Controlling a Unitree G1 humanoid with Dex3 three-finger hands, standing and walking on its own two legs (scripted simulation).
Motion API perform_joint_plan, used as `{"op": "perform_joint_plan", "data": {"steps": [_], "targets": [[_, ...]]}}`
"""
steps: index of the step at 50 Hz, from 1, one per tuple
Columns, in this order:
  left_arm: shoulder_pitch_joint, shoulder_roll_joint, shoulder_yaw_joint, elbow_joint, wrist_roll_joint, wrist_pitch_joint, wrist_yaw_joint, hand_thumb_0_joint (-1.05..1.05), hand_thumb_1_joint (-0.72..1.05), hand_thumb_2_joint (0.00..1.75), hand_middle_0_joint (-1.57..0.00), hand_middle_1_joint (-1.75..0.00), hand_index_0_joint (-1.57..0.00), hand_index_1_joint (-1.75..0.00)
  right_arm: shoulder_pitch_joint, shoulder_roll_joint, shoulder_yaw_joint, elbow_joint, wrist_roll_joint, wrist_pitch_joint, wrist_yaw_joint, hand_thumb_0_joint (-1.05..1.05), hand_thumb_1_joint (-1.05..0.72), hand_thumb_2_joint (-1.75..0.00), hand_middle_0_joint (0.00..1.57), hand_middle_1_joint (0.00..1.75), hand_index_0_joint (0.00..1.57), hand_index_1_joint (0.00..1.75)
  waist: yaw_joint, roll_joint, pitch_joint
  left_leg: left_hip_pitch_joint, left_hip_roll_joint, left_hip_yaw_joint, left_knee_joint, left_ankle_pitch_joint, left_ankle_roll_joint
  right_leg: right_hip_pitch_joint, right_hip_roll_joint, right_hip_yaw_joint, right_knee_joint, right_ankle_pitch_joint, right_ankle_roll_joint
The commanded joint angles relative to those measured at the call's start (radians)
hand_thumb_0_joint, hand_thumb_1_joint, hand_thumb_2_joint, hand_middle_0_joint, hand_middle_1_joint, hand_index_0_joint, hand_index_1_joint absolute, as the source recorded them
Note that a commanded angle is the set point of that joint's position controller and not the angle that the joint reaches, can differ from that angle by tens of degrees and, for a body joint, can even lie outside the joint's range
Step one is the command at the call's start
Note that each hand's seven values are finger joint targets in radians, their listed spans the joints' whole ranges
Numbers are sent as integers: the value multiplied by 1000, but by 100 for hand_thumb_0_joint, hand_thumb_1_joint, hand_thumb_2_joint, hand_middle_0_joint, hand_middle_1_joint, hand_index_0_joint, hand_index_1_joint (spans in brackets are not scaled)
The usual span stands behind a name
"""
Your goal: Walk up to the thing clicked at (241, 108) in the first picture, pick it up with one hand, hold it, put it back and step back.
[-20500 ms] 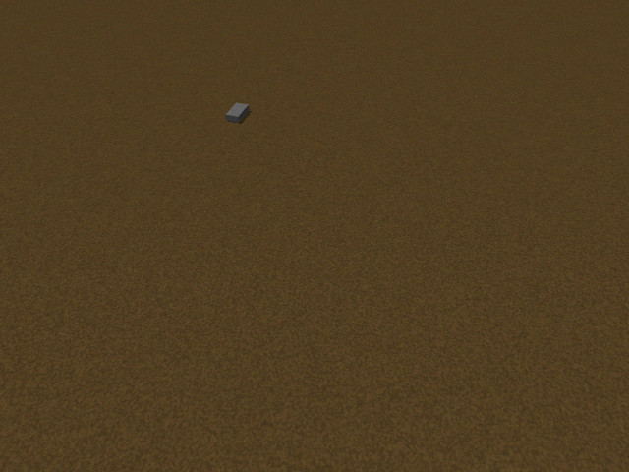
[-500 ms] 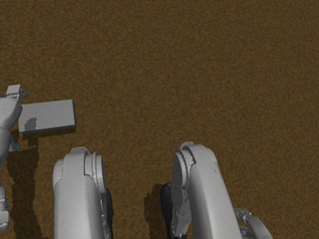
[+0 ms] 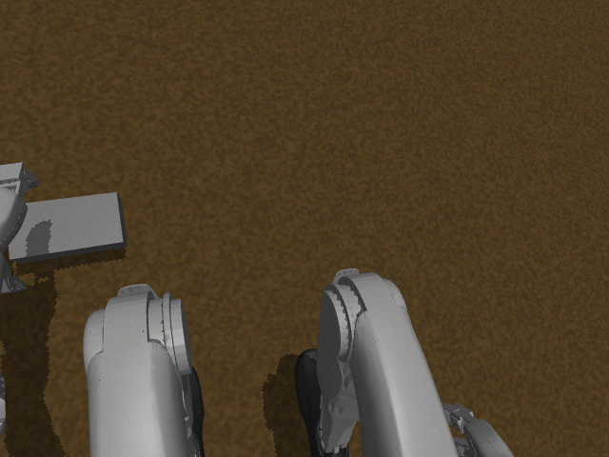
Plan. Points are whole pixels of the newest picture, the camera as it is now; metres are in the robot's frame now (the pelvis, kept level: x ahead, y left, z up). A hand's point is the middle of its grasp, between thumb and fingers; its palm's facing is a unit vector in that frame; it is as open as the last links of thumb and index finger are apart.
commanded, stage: rise first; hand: left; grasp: from above
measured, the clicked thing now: (70, 227) +0.43 +0.33 -0.30
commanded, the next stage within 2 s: approach in 1.36 s
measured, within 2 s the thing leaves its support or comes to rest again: neither
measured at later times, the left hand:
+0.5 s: hand (7, 235) +0.39 +0.36 -0.19, palm faces -0.41 -0.13 -0.90, open 14.1 cm
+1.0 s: hand (0, 233) +0.39 +0.36 -0.17, palm faces -0.41 -0.12 -0.90, open 14.2 cm
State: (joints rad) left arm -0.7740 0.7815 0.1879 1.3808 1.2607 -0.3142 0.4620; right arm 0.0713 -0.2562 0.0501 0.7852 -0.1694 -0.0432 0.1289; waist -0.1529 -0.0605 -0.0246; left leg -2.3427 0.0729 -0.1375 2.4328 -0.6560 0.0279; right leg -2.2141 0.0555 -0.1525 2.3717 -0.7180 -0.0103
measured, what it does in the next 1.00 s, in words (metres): stands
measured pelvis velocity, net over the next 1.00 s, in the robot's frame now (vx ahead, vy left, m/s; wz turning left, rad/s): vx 0.00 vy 0.00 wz -0.01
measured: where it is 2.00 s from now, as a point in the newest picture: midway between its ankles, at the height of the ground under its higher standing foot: (257, 441)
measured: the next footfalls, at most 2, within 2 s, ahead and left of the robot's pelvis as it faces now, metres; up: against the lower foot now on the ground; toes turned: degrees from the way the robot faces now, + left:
none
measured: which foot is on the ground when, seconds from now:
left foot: down 0.00-1.00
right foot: down 0.00-1.00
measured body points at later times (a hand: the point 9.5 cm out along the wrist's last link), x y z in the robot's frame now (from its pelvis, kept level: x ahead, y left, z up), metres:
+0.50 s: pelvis +0.00 +0.00 -0.01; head +0.23 +0.09 +0.36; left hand +0.41 +0.37 -0.14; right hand +0.09 -0.27 -0.11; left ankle +0.08 +0.13 -0.29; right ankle +0.09 -0.11 -0.29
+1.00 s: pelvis +0.00 +0.00 +0.00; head +0.22 +0.10 +0.38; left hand +0.41 +0.36 -0.12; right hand +0.10 -0.26 -0.11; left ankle +0.08 +0.13 -0.29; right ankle +0.09 -0.11 -0.29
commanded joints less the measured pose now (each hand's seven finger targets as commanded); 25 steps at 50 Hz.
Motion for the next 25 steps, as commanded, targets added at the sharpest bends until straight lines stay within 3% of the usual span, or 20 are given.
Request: {"op": "perform_joint_plan", "data": {"steps": [1,10,12,14,15,17,19,22,25], "targets": [[-235,286,31,-105,-12,-4,46,0,-56,102,-7,-100,-6,-101,166,-250,-67,-19,2,-14,-16,0,-90,-90,20,30,20,30,9,312,-618,550,-28,47,-240,113,-4,208,34,-27,-246,185,-32],[-260,306,31,-76,-2,-5,60,0,-57,102,-7,-101,-6,-102,174,-257,-53,-16,-5,-27,-11,0,-91,-90,20,30,20,30,-15,310,-604,533,-30,49,-220,127,-1,215,35,-32,-241,202,-26],[-264,333,45,-77,6,-5,62,0,-56,101,-8,-101,-7,-101,187,-260,-50,-7,-11,-28,-11,0,-91,-90,20,30,20,30,-13,306,-626,530,-29,57,-200,165,1,250,39,-26,-245,246,-21],[-273,340,54,-67,-3,-4,65,0,-55,101,-7,-102,-7,-102,189,-261,-47,-11,-14,-33,-7,0,-91,-90,20,30,20,30,-21,293,-621,510,-30,56,-195,146,4,258,35,-26,-250,228,-20],[-248,327,48,-47,-8,0,63,0,-55,101,-7,-102,-7,-102,180,-256,-45,-12,-13,-34,-8,0,-91,-90,20,30,20,30,-8,290,-626,515,-28,56,-197,138,3,253,38,-24,-250,217,-21],[-281,350,55,-53,-6,0,60,0,-55,100,-7,-103,-7,-102,183,-266,-41,-14,-20,-37,-5,0,-90,-90,20,30,20,30,-22,300,-618,507,-28,49,-200,117,3,242,37,-32,-246,197,-23],[-253,356,56,-46,-7,7,53,0,-56,101,-7,-102,-6,-102,177,-263,-41,-17,-17,-40,-4,0,-91,-90,20,30,20,30,-4,335,-610,520,-29,49,-209,108,-2,231,36,-33,-237,182,-28],[-254,366,63,-80,-13,5,46,0,-55,101,-7,-102,-7,-102,172,-267,-42,-23,-17,-39,-4,0,-90,-90,20,30,20,30,1,341,-646,537,-29,44,-216,109,-5,235,37,-37,-234,185,-30],[-252,356,50,-94,-11,11,35,0,-57,102,-7,-102,-6,-102,172,-259,-37,-20,-18,-38,-4,0,-91,-90,20,30,20,30,-3,353,-620,531,-29,48,-209,125,-3,238,39,-33,-235,204,-27]]}}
